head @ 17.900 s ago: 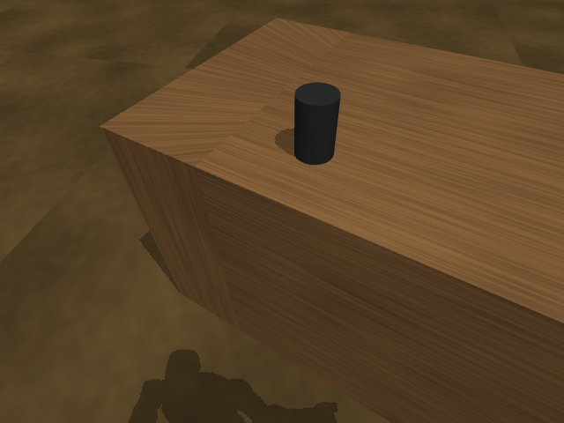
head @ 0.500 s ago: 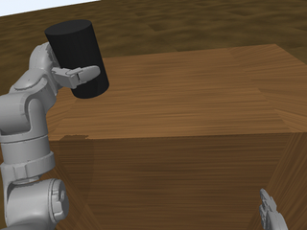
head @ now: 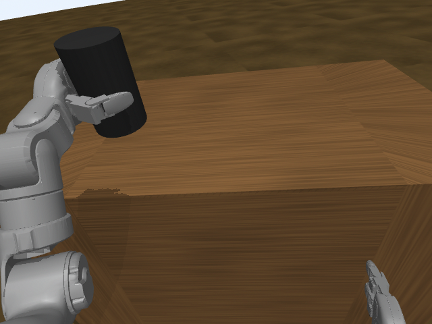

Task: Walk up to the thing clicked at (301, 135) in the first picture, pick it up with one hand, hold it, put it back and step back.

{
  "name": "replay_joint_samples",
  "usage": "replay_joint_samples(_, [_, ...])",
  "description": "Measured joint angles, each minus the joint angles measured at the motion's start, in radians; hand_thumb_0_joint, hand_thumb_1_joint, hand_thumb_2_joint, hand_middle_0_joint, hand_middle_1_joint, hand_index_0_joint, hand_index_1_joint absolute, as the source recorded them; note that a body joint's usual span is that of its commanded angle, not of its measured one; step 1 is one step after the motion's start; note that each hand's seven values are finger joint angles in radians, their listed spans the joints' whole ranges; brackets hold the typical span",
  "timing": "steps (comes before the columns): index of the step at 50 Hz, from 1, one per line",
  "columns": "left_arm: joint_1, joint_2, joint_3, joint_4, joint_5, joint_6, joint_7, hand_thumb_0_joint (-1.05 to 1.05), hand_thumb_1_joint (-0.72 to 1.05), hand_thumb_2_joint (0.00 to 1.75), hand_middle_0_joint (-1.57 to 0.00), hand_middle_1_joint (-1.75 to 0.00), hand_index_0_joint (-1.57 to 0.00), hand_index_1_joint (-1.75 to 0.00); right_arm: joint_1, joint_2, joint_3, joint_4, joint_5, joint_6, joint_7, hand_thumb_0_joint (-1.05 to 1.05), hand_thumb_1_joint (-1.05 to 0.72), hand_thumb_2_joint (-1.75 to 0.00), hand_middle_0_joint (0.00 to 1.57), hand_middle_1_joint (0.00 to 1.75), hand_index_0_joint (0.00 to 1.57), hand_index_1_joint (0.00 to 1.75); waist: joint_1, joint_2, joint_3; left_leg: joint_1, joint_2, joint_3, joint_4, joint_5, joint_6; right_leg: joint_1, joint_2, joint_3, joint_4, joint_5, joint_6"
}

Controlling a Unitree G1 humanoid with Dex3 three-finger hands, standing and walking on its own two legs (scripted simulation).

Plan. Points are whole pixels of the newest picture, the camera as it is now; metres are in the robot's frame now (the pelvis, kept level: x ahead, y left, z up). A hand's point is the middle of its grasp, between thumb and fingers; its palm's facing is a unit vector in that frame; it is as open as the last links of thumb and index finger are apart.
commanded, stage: hold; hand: left
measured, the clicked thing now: (106, 84) +0.35 +0.16 +0.35
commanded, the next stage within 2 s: crouch in 1.14 s
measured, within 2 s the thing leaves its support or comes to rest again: neither
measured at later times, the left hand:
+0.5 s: hand (112, 86) +0.37 +0.16 +0.34, palm faces +0.13 -0.99 +0.01, open 11.4 cm
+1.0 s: hand (112, 89) +0.36 +0.16 +0.34, palm faces +0.11 -0.99 +0.01, open 11.4 cm
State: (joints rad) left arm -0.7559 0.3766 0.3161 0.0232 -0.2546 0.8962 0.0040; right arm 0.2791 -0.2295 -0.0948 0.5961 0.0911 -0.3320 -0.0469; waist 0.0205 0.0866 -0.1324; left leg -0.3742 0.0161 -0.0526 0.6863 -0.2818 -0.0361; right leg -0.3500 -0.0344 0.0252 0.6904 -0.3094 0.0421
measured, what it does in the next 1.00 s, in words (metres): stands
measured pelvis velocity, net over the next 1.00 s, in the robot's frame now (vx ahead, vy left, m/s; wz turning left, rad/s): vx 0.01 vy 0.00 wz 0.00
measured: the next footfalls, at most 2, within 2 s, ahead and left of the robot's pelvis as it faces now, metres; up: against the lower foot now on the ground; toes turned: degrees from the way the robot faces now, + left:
none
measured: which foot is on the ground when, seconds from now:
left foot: down 0.00-1.00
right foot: down 0.00-1.00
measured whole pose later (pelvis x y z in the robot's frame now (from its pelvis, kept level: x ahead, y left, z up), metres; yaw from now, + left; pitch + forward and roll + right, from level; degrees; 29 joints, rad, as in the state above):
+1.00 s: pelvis +0.01 +0.00 +0.00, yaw +0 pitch -2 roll +0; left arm -0.76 0.34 0.30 -0.02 -0.27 0.94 0.04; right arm 0.28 -0.20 -0.09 0.59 0.09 -0.31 -0.01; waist 0.02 0.08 -0.13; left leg -0.37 0.01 -0.04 0.69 -0.29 -0.03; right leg -0.34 -0.04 0.03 0.69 -0.32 0.05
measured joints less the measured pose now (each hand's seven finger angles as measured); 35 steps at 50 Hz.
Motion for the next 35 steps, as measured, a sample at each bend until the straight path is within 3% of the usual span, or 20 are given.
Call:
replay_joint_samples(8, [-0.07, 0.018, 0.007, 0.09, -0.002, 0.002, -0.011, -0.01, -0.57, 1.13, -0.61, -1.0, -0.64, -1.0, 0.011, 0.004, 0.01, -0.013, 0.006, -0.002, 0.008, -0.01, 0.53, -0.06, 0.05, 0.05, 0.05, 0.05, 0.005, 0.001, -0.021, 0.003, -0.003, 0.004, -0.008, -0.004, 0.002, -0.001, -0.004, 0.003, -0.002, -0.007, 0.001])
replay_joint_samples(20, [0.024, -0.043, -0.013, -0.024, -0.004, 0.014, 0.018, -0.01, -0.57, 1.13, -0.62, -1.0, -0.64, -1.0, 0.019, 0.018, 0.01, -0.034, 0.003, 0.019, 0.031, -0.01, 0.53, -0.06, 0.05, 0.05, 0.06, 0.05, 0.005, 0.001, 0.011, 0.004, -0.001, 0.008, -0.004, -0.01, 0.003, 0.0, -0.002, 0.007, -0.001, -0.01, 0.002])
replay_joint_samples(27, [-0.021, -0.02, 0.012, -0.012, 0.005, -0.001, 0.033, -0.01, -0.57, 1.13, -0.61, -1.01, -0.63, -1.01, 0.005, 0.01, -0.002, -0.006, -0.002, 0.022, 0.015, -0.01, 0.52, -0.06, 0.05, 0.05, 0.05, 0.05, -0.002, -0.002, 0.002, 0.003, -0.002, 0.006, 0.005, -0.019, 0.003, 0.0, -0.003, 0.005, 0.006, -0.019, 0.002])
replay_joint_samples(35, [-0.049, 0.012, 0.007, 0.033, 0.013, 0.02, -0.006, -0.01, -0.57, 1.13, -0.61, -1.01, -0.63, -1.01, 0.025, 0.005, 0.017, -0.024, 0.004, 0.027, 0.029, -0.01, 0.52, -0.06, 0.05, 0.05, 0.05, 0.05, 0.012, 0.001, -0.019, 0.006, -0.005, 0.007, -0.004, -0.018, 0.007, 0.005, -0.007, 0.005, -0.004, -0.017, 0.005])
